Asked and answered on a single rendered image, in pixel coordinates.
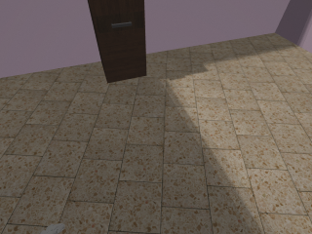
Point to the cabinet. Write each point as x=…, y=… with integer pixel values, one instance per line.
x=122, y=53

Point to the drawer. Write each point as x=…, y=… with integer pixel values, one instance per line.
x=104, y=22

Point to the robot left hand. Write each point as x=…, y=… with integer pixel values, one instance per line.
x=53, y=229

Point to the handle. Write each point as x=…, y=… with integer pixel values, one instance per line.
x=122, y=24

